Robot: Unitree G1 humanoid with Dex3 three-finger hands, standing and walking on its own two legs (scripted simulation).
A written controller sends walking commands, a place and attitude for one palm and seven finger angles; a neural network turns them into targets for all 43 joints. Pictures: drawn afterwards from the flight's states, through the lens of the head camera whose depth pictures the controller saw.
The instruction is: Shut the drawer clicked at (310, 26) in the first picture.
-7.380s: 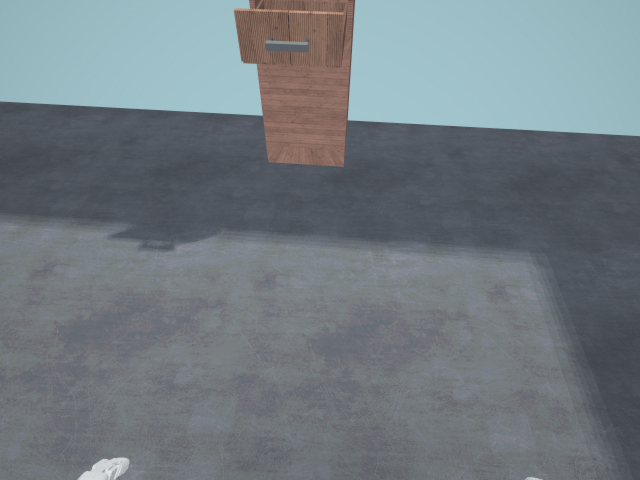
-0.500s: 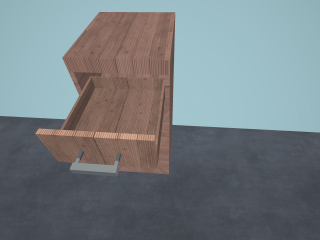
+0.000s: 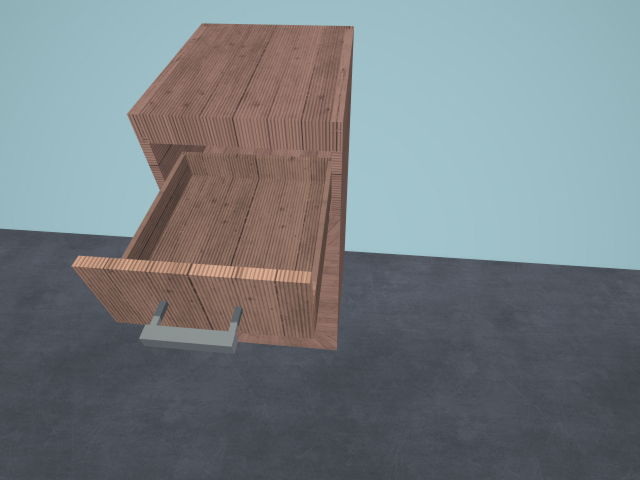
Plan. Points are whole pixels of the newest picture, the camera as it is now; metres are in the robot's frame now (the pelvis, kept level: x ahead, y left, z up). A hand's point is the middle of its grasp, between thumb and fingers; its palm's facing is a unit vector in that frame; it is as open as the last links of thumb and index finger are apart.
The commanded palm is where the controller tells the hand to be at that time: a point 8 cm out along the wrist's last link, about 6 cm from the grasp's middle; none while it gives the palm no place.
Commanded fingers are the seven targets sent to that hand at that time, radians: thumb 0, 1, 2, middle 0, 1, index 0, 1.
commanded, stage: look again from close up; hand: left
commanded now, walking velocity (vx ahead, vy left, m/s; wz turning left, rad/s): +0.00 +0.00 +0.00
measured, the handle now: (194, 325) +0.33 +0.22 -0.04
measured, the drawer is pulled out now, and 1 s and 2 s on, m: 0.30 0.30 0.30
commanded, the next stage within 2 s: come to a stop and stand still in 0.06 s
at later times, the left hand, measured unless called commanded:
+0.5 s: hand out of the picture -0.02 +0.20 -0.18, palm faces +0.02 -0.98 -0.17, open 7.4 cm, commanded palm none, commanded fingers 0.00 0.90 0.90 -0.20 -0.30 -0.20 -0.30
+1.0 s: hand out of the picture -0.07 +0.23 -0.18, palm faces +0.03 -0.99 -0.15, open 7.4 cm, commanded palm none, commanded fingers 0.00 0.90 0.90 -0.20 -0.30 -0.20 -0.30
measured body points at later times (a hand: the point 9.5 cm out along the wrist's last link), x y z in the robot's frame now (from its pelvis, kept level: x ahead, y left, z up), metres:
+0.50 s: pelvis -0.03 +0.04 +0.00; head -0.03 +0.04 +0.44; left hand -0.02 +0.25 -0.17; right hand -0.01 -0.19 -0.16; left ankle -0.01 +0.14 -0.74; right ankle -0.05 -0.06 -0.74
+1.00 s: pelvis -0.03 +0.07 +0.00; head -0.02 +0.08 +0.45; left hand -0.07 +0.28 -0.16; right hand -0.04 -0.14 -0.16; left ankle -0.01 +0.14 -0.74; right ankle -0.05 -0.06 -0.74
